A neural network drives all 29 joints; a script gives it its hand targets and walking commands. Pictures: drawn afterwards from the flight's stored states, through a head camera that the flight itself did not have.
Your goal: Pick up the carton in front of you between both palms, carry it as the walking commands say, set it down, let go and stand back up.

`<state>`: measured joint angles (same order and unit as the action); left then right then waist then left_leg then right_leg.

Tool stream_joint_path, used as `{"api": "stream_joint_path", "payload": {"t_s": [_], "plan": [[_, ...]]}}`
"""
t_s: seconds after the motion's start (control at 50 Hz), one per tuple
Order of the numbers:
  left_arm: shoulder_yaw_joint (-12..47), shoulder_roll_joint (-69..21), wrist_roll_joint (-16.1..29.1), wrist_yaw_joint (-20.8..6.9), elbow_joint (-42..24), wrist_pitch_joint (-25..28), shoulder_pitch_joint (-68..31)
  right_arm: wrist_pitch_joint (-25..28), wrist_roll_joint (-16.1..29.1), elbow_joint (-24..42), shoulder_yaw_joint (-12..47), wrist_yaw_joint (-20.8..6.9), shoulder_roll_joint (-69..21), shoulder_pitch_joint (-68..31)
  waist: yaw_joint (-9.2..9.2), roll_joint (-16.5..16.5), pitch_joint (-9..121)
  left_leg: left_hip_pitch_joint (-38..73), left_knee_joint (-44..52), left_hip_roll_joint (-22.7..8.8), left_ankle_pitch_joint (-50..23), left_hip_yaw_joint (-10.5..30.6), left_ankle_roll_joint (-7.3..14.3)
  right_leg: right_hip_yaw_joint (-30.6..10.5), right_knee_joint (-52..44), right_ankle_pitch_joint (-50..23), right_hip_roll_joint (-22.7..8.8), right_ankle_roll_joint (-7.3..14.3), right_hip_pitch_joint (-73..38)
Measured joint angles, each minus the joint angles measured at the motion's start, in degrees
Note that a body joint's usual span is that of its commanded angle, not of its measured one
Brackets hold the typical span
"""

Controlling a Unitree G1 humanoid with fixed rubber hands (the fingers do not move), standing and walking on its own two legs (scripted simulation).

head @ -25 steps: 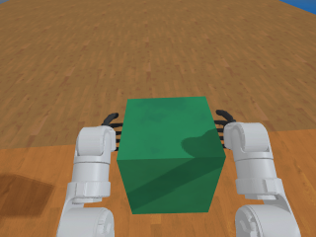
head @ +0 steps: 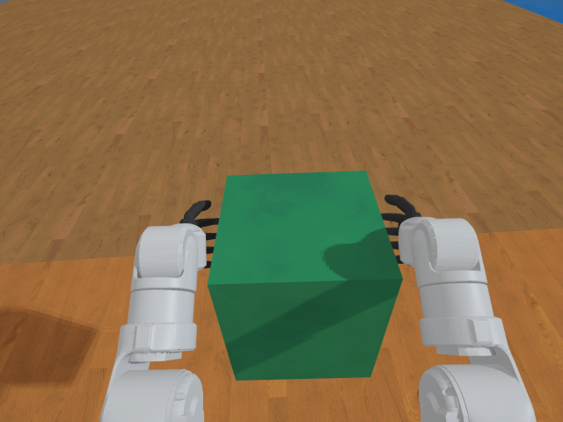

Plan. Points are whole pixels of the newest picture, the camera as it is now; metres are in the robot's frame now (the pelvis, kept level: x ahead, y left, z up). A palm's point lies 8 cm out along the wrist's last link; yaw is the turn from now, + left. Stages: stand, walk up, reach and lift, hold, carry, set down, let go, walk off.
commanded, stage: carry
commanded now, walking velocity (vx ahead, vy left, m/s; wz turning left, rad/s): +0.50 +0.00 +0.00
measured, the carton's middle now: (299, 277) +0.34 +0.00 +0.05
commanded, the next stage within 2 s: none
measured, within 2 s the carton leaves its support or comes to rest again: neither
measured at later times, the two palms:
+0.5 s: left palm (191, 161) +0.48 +0.17 +0.18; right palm (382, 146) +0.49 -0.13 +0.19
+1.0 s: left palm (223, 95) +0.78 +0.15 +0.15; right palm (352, 83) +0.82 -0.14 +0.16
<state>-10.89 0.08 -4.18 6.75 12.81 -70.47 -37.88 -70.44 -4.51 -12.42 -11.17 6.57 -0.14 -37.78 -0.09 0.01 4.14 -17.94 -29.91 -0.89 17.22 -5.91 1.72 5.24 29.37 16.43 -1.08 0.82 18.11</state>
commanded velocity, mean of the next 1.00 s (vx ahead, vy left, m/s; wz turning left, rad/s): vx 0.50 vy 0.00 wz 0.00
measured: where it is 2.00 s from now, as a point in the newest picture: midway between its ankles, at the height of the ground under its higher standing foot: (295, 241)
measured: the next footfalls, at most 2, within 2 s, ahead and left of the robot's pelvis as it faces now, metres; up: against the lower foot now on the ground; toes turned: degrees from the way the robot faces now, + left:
left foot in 0.46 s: +0.17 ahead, +0.09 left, +0.01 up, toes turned +6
right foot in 0.82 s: +0.51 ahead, -0.08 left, +0.03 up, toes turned -6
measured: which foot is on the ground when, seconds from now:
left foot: down 0.00-0.28, up 0.30-0.44, down 0.46-0.84, up 0.86-1.00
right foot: down 0.00-0.48, up 0.50-0.80, down 0.82-1.00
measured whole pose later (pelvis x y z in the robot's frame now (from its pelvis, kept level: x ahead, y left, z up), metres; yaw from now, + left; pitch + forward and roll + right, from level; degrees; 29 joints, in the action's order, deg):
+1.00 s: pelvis +0.42 -0.03 +0.03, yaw +1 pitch +3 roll +0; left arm -14.6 -0.6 -2.9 8.6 1.5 -74.9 -44.3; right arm -76.2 -4.9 -1.2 -16.7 6.6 -1.3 -46.0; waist -5.0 0.0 -4.9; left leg -34.9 -77.1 -0.8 22.8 -0.1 3.5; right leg 9.3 32.4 18.2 2.2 6.1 22.8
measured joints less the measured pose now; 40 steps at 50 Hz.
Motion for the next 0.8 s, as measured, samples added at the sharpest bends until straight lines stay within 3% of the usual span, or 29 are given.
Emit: {"api": "stream_joint_path", "payload": {"t_s": [0.06,0.16,0.26,0.38,0.46,0.5,0.58,0.64,0.68,0.74,0.8], "plan": [[0.2,0.1,0.1,0.0,-0.4,-0.2,0.2,-0.2,0.1,0.4,0.1,0.0,0.0,0.2,-0.04,0.0,0.2,0.1,-0.3,-0.1,0.4,-0.1,0.1,0.1,0.3,0.5,-0.1,0.1,-0.1],[0.7,1.1,1.5,0.4,-3.1,-2.0,-0.3,-2.0,1.2,3.0,0.9,0.6,0.5,-0.5,0.14,-0.1,1.2,0.1,-1.6,-0.3,5.5,-0.4,0.4,0.3,2.6,7.4,-0.2,0.8,0.4],[-0.1,2.2,2.5,0.8,-4.1,-4.3,-4.2,-4.5,2.3,4.5,0.9,1.6,1.5,-4.0,0.21,-0.4,2.5,0.8,-3.0,-0.9,7.5,-0.6,0.2,0.5,3.1,6.8,-0.1,1.1,-0.6],[-0.7,0.8,0.8,1.1,0.7,-6.2,-7.9,-6.6,2.8,-0.3,-1.9,1.1,3.3,-7.5,-1.52,0.9,5.2,-2.2,-11.1,0.0,13.4,-0.3,0.2,-0.1,1.0,7.6,-0.1,0.7,-4.1],[-0.4,1.6,1.4,1.4,0.9,-7.6,-8.5,-6.9,2.2,-3.3,-2.7,0.7,3.2,-10.0,-2.19,2.5,4.3,-2.4,-4.5,1.7,8.6,-2.1,0.9,-1.2,-0.5,9.5,-1.5,-0.5,-7.7],[-1.2,3.1,2.3,1.3,0.4,-7.8,-8.9,-6.3,1.2,-4.3,-2.5,0.7,2.1,-11.6,-1.55,3.2,3.7,-0.9,-3.4,2.5,3.5,-3.4,1.7,-1.4,6.1,12.6,-2.7,-0.7,-6.4],[-3.1,3.5,2.5,1.0,1.1,-7.1,-9.4,-6.1,-0.1,-2.3,-2.0,1.0,0.4,-10.1,1.36,0.5,2.3,2.2,-2.4,1.8,7.9,-1.8,2.1,-1.7,32.0,16.3,-0.4,0.6,5.7],[-3.6,3.1,2.0,1.0,-0.3,-7.4,-10.5,-6.8,1.2,1.9,-1.8,1.7,0.5,-8.7,3.14,-0.1,-0.1,6.3,1.9,1.4,7.9,-0.7,1.4,-0.9,38.6,13.3,-0.6,1.2,14.8],[-4.1,2.7,1.7,1.0,-2.7,-7.6,-11.2,-7.1,1.9,4.9,-2.2,2.2,0.5,-8.8,4.11,-0.2,-1.8,9.3,4.6,1.2,8.3,-0.2,1.2,-0.5,36.4,10.2,-1.1,1.1,19.5],[-5.3,1.6,0.7,1.0,-6.0,-7.5,-12.2,-6.9,2.3,7.9,-3.3,2.5,0.5,-9.7,4.91,-0.4,-3.3,13.6,7.6,0.7,9.8,0.5,0.4,0.5,24.5,4.8,-1.2,1.1,22.7],[-5.7,0.3,-0.6,1.2,-6.9,-6.7,-12.7,-6.2,2.3,8.3,-4.4,2.4,0.6,-10.4,3.89,-1.2,-4.1,17.0,5.3,-1.1,13.3,0.4,-0.6,4.1,10.4,0.2,1.1,2.7,19.3]]}}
